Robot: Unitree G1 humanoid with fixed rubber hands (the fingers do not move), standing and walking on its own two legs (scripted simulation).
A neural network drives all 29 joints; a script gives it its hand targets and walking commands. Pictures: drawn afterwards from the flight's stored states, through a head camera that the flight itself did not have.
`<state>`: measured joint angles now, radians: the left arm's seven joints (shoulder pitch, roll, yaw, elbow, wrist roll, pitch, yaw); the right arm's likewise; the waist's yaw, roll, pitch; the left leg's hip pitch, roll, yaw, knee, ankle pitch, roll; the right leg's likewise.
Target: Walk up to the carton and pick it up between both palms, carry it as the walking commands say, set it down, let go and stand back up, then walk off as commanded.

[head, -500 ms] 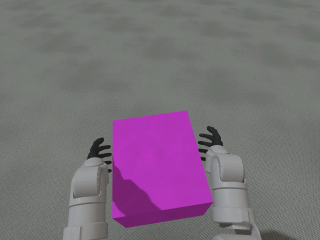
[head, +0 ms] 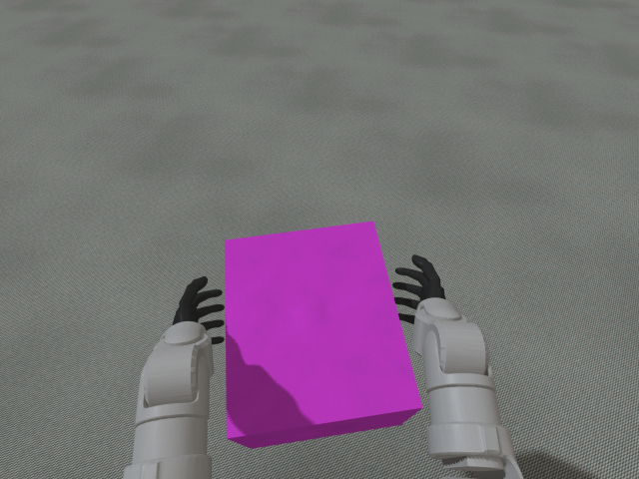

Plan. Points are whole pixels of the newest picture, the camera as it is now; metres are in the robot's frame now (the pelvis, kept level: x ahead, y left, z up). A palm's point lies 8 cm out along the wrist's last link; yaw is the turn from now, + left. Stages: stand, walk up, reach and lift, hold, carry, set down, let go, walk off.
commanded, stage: carry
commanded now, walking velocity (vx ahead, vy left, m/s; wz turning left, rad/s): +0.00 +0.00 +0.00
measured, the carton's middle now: (313, 333) +0.33 +0.01 -0.05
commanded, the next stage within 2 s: hold in 1.18 s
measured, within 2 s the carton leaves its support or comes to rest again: neither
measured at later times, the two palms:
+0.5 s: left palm (190, 341) +0.28 +0.16 +0.03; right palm (431, 318) +0.30 -0.15 +0.04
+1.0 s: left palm (185, 351) +0.27 +0.17 +0.03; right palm (430, 328) +0.29 -0.15 +0.03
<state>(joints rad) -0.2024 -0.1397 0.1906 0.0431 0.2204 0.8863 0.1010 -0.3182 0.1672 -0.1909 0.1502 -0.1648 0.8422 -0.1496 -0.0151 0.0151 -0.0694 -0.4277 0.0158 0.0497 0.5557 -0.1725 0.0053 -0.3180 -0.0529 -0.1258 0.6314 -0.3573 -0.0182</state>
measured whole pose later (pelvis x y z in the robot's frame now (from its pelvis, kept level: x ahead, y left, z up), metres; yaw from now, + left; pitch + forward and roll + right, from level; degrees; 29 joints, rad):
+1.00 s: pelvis +0.00 +0.01 +0.00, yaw +0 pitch +2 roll +0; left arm -0.12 -0.13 0.19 0.11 0.20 0.71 0.05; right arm -0.23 0.15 -0.19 0.22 -0.17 0.67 -0.07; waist -0.02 0.01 -0.08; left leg -0.43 0.02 0.05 0.57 -0.18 0.01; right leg -0.31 -0.05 -0.13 0.63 -0.35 -0.02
